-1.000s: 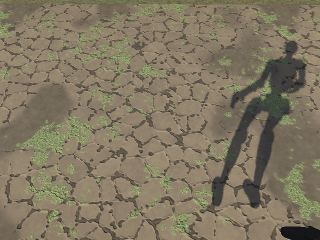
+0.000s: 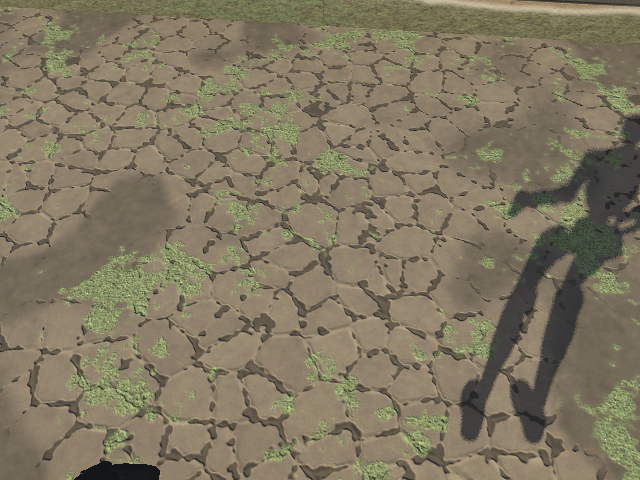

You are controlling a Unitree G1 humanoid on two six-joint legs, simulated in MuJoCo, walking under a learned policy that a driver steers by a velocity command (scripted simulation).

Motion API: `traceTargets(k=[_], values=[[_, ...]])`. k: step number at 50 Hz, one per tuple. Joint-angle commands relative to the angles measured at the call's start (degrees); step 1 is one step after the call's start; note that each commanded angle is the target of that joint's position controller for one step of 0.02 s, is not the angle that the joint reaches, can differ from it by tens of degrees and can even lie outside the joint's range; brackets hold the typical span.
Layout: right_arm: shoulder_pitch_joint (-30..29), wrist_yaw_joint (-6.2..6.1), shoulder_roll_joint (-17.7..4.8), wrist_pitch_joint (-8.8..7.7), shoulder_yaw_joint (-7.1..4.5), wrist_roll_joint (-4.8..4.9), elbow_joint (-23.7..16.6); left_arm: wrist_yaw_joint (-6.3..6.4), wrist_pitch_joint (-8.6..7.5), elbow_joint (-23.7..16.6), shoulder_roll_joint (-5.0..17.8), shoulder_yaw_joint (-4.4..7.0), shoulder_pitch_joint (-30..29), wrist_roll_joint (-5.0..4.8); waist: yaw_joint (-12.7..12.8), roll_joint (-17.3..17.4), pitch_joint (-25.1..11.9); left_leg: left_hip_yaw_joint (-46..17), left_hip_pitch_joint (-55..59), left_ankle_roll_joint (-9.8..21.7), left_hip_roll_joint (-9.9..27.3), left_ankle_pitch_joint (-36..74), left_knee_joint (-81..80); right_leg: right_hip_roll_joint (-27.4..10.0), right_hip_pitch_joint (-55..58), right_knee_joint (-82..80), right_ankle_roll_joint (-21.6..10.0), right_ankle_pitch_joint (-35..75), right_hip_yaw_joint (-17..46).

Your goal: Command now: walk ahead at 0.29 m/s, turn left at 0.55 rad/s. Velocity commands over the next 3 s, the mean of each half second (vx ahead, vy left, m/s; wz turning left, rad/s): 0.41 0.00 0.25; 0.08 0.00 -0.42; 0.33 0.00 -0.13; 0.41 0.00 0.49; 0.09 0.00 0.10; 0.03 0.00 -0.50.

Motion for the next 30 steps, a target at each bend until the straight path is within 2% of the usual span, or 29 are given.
traceTargets(k=[1, 2, 3, 4, 5, 6, 7, 10, 12, 13, 14, 15, 16, 17, 18, 20, 21, 22, 26, 27, 28, 30], values=[[-7.6, -0.72, -3.0, -0.90, -0.82, 2.48, -7.3, 0.40, -2.64, -4.1, 6.9, 1.31, 6.1, 0.75, 5.9, -13.6, -7.8, -3.3, -21.4, 0.0, 1.9, -21.6, 6.6, -15.3, 25.2, -11.9, -5.2, -9.5, 16.3], [-9.6, -1.07, -6.2, -1.16, -1.54, 0.52, -7.4, 0.37, -2.98, -4.0, 9.5, 2.24, 6.3, 0.05, 6.6, -11.1, -2.8, -1.5, -21.8, -1.8, 1.5, -17.6, 11.7, -19.0, 16.4, -15.5, -6.1, -3.8, 21.8], [-10.0, -1.17, -7.1, -1.61, -1.98, 0.17, -6.6, 0.29, -3.46, -4.1, 8.4, 1.79, 4.6, -0.54, 4.3, -6.0, -2.5, -1.0, -19.0, -2.7, 3.4, -13.6, 13.9, -18.8, 13.7, -15.0, -6.5, 0.8, 20.5], [-8.7, -1.01, -6.0, -1.72, -1.68, 0.03, -5.7, 0.09, -3.97, -4.6, 5.9, 0.89, 2.9, -0.69, 2.8, -4.6, -3.2, 0.0, -15.3, -3.6, 4.5, -10.9, 14.3, -17.0, 11.0, -15.1, -6.2, 3.6, 17.4], [-8.0, -0.73, -5.1, -1.51, -1.37, -0.18, -5.1, -0.08, -4.58, -4.9, 4.5, 0.27, 1.0, -0.85, 1.4, -5.6, -3.8, 1.3, -12.3, -4.1, 5.3, -8.7, 14.6, -15.1, 9.7, -15.0, -5.7, 5.9, 14.2], [-8.1, -0.37, -4.1, -1.29, -0.99, -0.58, -4.8, -0.53, -5.50, -4.7, 3.6, -0.33, 1.1, -0.97, 1.3, -7.7, -4.8, 2.1, -10.3, -4.3, 5.7, -8.0, 15.9, -13.8, 9.1, -14.4, -5.4, 11.2, 11.8], [-7.7, -0.33, -3.7, -1.03, -0.78, -0.70, -4.3, -1.05, -6.08, -4.4, 3.0, -0.63, 1.4, -1.04, 0.8, -7.9, -5.6, 2.5, -8.3, -4.5, 5.6, -7.4, 16.0, -13.0, 8.3, -13.7, -5.3, 15.9, 9.7], [-10.0, -0.37, -2.8, -0.47, 0.19, -0.81, -4.1, -2.05, -6.36, -3.8, 2.9, -0.82, 2.4, -1.32, 0.9, -6.8, -5.5, 5.1, -3.9, -4.4, 6.4, -6.3, 10.3, -11.5, 6.7, -12.3, -5.0, 18.2, 6.0], [-12.1, -0.27, -2.1, -0.38, 0.94, -1.10, -4.2, -2.26, -5.67, -3.7, 3.6, -0.64, 3.4, -1.41, 1.8, -6.2, -5.4, 7.2, -1.0, -3.9, 6.7, -5.9, 5.6, -11.3, 6.5, -11.6, -5.7, 13.0, 6.1], [-12.0, -0.22, -1.4, -0.46, 1.39, -1.41, -4.0, -2.25, -5.19, -3.8, 3.9, -0.57, 3.0, -1.65, 1.3, -5.5, -5.5, 8.3, 1.8, -3.3, 6.7, -3.9, 2.0, -10.8, 5.7, -11.0, -5.9, 8.2, 5.9], [-11.1, -0.69, -0.2, -0.05, 1.80, -2.53, -3.6, -1.66, -4.80, -2.8, 4.5, -0.28, 4.7, -2.30, 0.7, -4.7, -6.2, 10.4, 4.3, -2.0, 6.4, -3.8, -0.9, -10.3, 6.5, -9.3, -6.5, 7.0, 5.5], [-10.3, -0.99, 0.0, 0.10, 2.10, -3.16, -3.2, -1.36, -4.47, -2.8, 4.5, -0.27, 5.3, -2.40, 0.9, -3.8, -6.3, 10.4, 7.1, -1.0, 6.6, -3.3, -0.2, -9.9, 5.4, -7.9, -6.6, 7.0, 5.6], [-10.4, -1.05, -0.9, 0.01, 1.88, -2.73, -2.9, -1.41, -4.27, -3.4, 3.4, -0.64, 5.6, -2.26, 1.3, -2.7, -6.9, 9.0, 8.0, -0.1, 7.1, -3.5, 2.4, -8.7, 4.0, -7.2, -6.0, 4.2, 4.5], [-11.3, -0.74, -2.2, -0.11, 1.54, -1.48, -3.0, -1.58, -4.16, -4.2, 2.6, -0.92, 4.6, -1.57, 1.1, -0.5, -5.7, 6.8, 5.4, 0.4, 7.3, -4.7, 2.4, -6.5, 3.2, -6.9, -4.9, -3.1, 1.0], [-13.2, -0.42, -2.3, -0.16, 1.82, -0.85, -3.6, -1.73, -3.89, -4.9, 2.0, -0.96, 3.1, -1.21, 1.2, 1.6, -3.0, 5.3, 3.5, 1.0, 7.9, -3.4, 1.4, -5.3, 2.4, -5.1, -4.0, -5.1, -1.3], [-13.7, -0.44, -2.4, -0.39, 2.15, -1.04, -4.4, -1.70, -3.49, -4.7, 1.2, -1.12, 4.2, -1.45, 1.4, 5.5, -2.4, 3.1, 2.3, 1.7, 9.8, -1.9, -0.4, -2.9, 2.8, -0.5, -3.0, -2.9, -3.6], [-13.8, -0.32, -0.8, -0.40, 2.75, -0.93, -5.3, -1.57, -3.33, -4.8, 0.7, -1.27, 4.5, -1.04, 1.0, 5.8, -3.2, 2.5, 2.8, 2.2, 10.7, -0.4, -1.0, -2.6, 3.3, 0.9, -2.4, -1.0, -4.0], [-13.1, -0.33, -1.0, -0.54, 2.81, -1.01, -5.3, -1.45, -3.33, -4.6, 0.7, -1.18, 4.8, -1.01, 0.9, 6.4, -3.6, 1.9, 2.7, 2.6, 11.5, 0.8, -1.4, -2.0, 4.0, 1.9, -2.3, -0.7, -3.8], [-10.1, -0.74, -1.3, -1.05, 2.88, -1.04, -5.6, -1.05, -3.23, -3.9, 0.8, -0.71, 5.4, -1.12, 0.5, 4.7, -4.2, 1.9, 3.2, 2.8, 13.2, 6.2, -1.1, -0.9, 5.8, 3.6, -2.6, -0.2, -2.4], [-11.4, -0.08, -0.5, -1.34, 3.04, -1.52, -6.3, -1.09, -2.46, -5.3, 1.6, -0.54, 3.1, -1.23, -0.1, 2.6, -1.8, 5.5, 2.6, 2.4, 12.3, 16.1, 2.5, -1.9, 4.4, 3.7, -2.5, 9.1, -0.8], [-10.3, -0.08, -0.9, -1.39, 2.72, -2.31, -6.4, -1.12, -2.24, -4.9, 2.9, 0.09, 3.6, -1.29, 0.0, 1.3, -4.0, 6.6, 4.0, 2.1, 11.8, 20.7, 4.7, -2.1, 5.2, 4.8, -2.4, 12.7, 0.3], [-8.2, -0.56, -1.4, -1.58, 2.13, -2.69, -6.1, -1.05, -1.84, -4.9, 3.4, 0.69, 4.6, -1.21, 0.2, 1.3, -6.7, 7.5, 5.8, 1.5, 12.1, 24.8, 5.9, -2.5, 5.5, 6.2, -2.8, 17.3, 1.7]])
